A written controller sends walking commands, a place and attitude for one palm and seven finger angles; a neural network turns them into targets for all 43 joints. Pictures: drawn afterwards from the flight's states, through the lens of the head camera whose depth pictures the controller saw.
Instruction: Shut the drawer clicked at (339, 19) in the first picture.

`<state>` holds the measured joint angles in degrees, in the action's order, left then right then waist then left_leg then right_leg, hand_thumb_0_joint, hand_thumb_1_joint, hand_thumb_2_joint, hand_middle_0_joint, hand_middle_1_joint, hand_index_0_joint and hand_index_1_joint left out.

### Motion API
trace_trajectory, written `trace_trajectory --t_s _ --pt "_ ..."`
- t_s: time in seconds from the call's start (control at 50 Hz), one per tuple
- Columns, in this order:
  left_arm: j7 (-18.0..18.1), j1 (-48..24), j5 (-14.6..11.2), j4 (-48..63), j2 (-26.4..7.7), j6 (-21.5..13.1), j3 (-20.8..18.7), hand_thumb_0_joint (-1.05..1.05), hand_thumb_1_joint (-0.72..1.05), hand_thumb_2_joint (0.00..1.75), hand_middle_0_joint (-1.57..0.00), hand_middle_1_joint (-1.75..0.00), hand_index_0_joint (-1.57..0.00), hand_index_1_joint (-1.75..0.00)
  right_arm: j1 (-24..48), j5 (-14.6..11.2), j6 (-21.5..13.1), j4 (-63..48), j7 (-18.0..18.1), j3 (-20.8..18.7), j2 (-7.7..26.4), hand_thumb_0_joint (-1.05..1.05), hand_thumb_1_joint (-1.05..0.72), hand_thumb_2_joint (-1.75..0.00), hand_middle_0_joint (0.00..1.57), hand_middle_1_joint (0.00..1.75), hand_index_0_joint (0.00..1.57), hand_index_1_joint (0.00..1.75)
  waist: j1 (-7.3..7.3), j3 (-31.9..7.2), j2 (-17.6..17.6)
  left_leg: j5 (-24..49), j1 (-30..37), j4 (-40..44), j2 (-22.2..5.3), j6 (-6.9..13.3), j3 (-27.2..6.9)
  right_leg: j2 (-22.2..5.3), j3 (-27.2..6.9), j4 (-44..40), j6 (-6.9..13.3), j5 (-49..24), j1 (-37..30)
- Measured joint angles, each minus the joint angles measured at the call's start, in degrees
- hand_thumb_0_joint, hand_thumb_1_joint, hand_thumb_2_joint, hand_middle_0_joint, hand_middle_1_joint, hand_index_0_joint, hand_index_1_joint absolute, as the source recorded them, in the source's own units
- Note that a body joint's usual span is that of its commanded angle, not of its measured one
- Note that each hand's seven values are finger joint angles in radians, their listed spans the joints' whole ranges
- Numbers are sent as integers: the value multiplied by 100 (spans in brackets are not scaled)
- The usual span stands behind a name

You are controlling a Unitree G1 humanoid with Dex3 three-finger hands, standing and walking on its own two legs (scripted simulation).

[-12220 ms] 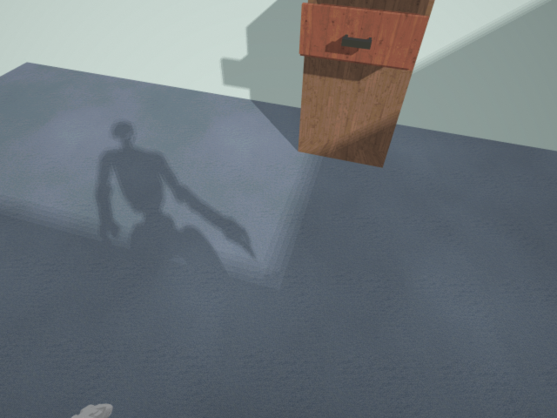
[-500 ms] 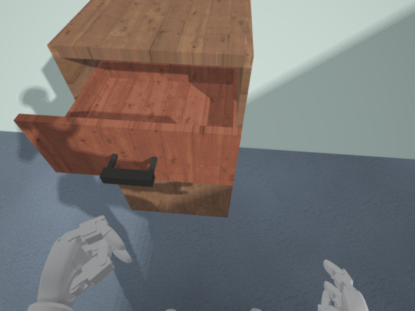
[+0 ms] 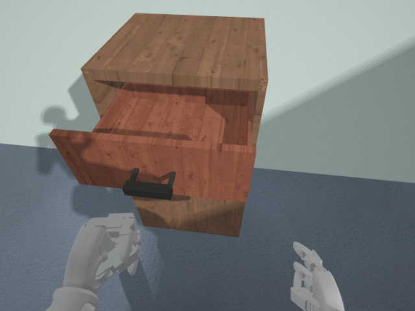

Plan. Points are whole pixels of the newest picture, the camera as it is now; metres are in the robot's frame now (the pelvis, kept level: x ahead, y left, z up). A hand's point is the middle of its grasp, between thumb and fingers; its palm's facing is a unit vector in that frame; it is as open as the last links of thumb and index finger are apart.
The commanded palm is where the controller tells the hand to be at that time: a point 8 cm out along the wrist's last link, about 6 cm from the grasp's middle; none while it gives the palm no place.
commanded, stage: raise the hand and make a fist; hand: left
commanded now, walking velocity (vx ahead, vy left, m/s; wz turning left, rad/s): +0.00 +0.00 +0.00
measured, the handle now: (151, 182) +0.38 +0.17 +0.02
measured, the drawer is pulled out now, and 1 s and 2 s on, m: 0.22 0.22 0.22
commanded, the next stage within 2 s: bring the fist close to the handle in 0.42 s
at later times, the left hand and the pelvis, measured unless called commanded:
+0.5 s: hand (137, 249) +0.19 +0.13 +0.12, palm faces -0.03 -1.00 -0.07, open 3.3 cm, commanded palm +0.16 +0.18 +0.12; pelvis +0.00 -0.02 +0.01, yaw +0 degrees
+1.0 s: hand (151, 236) +0.23 +0.12 +0.07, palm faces -0.06 -1.00 -0.04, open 3.3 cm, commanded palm +0.21 +0.18 +0.07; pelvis -0.01 -0.02 +0.00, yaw +0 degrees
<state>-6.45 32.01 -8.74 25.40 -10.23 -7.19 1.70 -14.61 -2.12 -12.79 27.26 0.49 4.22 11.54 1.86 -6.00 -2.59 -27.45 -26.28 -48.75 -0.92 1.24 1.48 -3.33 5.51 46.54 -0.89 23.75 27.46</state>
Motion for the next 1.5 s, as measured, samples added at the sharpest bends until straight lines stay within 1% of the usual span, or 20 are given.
trace_trajectory --t_s 0.2,0.32,0.4,0.58,0.68,0.78,0.9,1.0,1.24,1.5 --pt "-45 7 -76 3 11 168 -88 2 90 90 -140 -160 -140 -160 -149 -29 -73 187 67 -131 184 1 -90 -90 20 30 20 30 -77 35 -8 120 241 259 -15 -48 13 27 -8 -179 45 -74 -196" --pt "-67 38 -177 -182 -105 8 -330 2 89 90 -140 -160 -140 -160 -155 -39 -162 269 112 -207 233 1 -90 -90 20 30 20 30 -90 63 11 166 294 329 -57 -103 -13 72 21 -227 101 -95 -243" --pt "-161 -41 -264 -314 -109 -125 -442 2 90 90 -140 -160 -140 -160 -134 -47 -268 339 124 -217 266 1 -90 -90 20 30 20 30 -80 73 -7 189 304 349 -77 -132 -51 93 59 -254 130 -106 -269" --pt "-316 -340 -321 -636 -112 -124 -475 2 90 90 -140 -160 -140 -160 -36 -40 -380 424 154 -184 244 1 -90 -90 20 30 20 30 -72 116 -34 271 368 480 -88 -169 -68 110 77 -341 168 -154 -319" --pt "-338 -484 -314 -930 -22 -214 -452 2 90 90 -140 -160 -140 -160 -7 -11 -385 429 142 -174 237 1 -90 -90 20 30 20 30 -86 127 -26 284 304 475 -82 -179 -73 102 80 -318 175 -154 -248" --pt "-345 -763 -255 -1330 -51 -368 -457 2 90 90 -140 -160 -140 -160 10 15 -348 451 139 -173 251 1 -90 -90 20 30 20 30 -102 176 22 262 154 382 -84 -185 -79 100 82 -222 186 -129 -98" --pt "-343 -1090 -245 -1727 -26 -610 -487 2 90 90 -140 -160 -140 -160 -16 39 -324 514 104 -210 276 1 -90 -90 20 30 20 30 -157 165 43 217 -38 265 -75 -173 -57 86 54 -99 177 -92 106" --pt "-336 -1310 -205 -2032 19 -725 -434 2 90 90 -140 -160 -140 -160 -49 50 -242 518 75 -244 292 1 -90 -90 20 30 20 30 -204 140 60 174 -213 153 -61 -155 -29 66 21 20 160 -57 294" --pt "-194 -1880 -95 -2719 66 -1080 -420 2 90 90 -140 -160 -140 -160 -11 95 -2 513 -4 -292 257 1 -90 -90 20 30 20 30 -264 82 113 53 -731 -223 -47 -118 20 34 -45 386 134 34 831" --pt "-35 -2782 59 -3595 156 -1352 -315 2 90 90 -140 -160 -140 -160 125 139 312 502 -71 -315 225 1 -90 -90 20 30 20 30 -290 -4 127 -97 -1449 -779 -28 -94 36 -13 -85 940 131 172 1557"
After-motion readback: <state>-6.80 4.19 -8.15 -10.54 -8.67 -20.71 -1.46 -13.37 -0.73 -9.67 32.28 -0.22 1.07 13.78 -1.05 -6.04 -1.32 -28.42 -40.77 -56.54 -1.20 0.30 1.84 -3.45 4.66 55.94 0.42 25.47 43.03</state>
